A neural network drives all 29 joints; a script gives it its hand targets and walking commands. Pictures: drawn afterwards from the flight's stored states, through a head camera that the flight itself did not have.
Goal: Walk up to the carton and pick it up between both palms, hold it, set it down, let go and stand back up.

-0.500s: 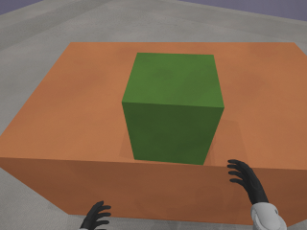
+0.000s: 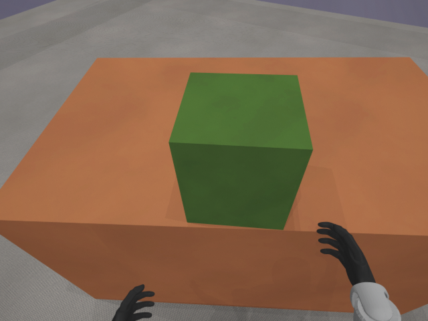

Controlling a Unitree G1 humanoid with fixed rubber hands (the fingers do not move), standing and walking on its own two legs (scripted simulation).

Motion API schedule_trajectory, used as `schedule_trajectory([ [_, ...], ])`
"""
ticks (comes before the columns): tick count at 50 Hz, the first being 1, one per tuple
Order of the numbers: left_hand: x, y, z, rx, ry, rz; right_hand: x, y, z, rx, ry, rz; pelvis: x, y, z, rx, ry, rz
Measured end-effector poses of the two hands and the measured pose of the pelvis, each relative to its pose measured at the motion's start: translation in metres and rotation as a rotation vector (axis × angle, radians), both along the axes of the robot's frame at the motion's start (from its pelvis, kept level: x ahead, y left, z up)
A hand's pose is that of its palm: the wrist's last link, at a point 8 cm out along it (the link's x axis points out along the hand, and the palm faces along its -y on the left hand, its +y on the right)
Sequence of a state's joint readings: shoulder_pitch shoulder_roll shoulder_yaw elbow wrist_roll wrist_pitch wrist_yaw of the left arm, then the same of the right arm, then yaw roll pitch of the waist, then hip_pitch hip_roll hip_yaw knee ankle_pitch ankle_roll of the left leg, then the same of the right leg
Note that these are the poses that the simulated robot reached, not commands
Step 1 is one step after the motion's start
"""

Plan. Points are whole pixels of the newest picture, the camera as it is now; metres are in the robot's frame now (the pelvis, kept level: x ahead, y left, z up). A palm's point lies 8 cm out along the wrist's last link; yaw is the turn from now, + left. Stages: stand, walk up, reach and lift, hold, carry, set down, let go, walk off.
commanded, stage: stand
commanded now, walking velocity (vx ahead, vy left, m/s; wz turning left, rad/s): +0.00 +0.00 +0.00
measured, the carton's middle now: (238, 153) +0.42 -0.01 +0.08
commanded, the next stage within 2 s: none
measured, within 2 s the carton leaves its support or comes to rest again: neither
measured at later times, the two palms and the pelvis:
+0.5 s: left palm (129, 318) +0.15 +0.20 -0.10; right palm (358, 270) +0.22 -0.22 +0.00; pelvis +0.00 -0.01 +0.00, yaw +0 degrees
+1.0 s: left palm out of the picture +0.13 +0.20 -0.11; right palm (357, 271) +0.22 -0.22 +0.00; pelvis +0.00 -0.01 +0.00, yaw +0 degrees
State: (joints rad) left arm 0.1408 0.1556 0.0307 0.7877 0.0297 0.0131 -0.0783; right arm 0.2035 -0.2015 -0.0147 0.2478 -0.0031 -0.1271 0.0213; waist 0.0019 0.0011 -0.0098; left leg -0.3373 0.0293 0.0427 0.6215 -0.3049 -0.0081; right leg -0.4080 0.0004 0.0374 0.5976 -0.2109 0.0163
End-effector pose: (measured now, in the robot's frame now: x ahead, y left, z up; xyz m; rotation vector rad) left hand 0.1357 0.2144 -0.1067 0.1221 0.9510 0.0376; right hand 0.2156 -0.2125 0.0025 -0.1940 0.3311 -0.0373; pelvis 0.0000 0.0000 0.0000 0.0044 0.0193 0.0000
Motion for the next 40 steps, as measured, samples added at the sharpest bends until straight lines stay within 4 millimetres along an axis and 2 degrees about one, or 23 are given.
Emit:
schedule_trajectory([
  [12, -0.003, 0.0, 0.0, 0.03, 0.02, 0.006, 0.0, -0.003, -0.001, 0.009, -0.008, 0.024, 0.003, -0.006, -0.002, -0.001, -0.01, 0.005],
  [17, 0.008, -0.001, 0.004, 0.037, -0.007, -0.002, 0.0, -0.003, -0.001, 0.011, -0.009, 0.027, 0.002, -0.009, -0.002, 0.003, -0.003, 0.004],
  [29, 0.014, -0.019, 0.005, 0.001, -0.033, -0.018, 0.0, -0.004, -0.001, 0.016, -0.008, 0.038, 0.001, -0.014, -0.002, 0.004, -0.004, 0.005],
  [40, 0.0, -0.015, 0.0, -0.004, -0.016, 0.016, 0.001, -0.005, -0.001, -0.003, -0.002, 0.052, 0.001, -0.014, -0.002, 0.001, -0.009, 0.007],
])
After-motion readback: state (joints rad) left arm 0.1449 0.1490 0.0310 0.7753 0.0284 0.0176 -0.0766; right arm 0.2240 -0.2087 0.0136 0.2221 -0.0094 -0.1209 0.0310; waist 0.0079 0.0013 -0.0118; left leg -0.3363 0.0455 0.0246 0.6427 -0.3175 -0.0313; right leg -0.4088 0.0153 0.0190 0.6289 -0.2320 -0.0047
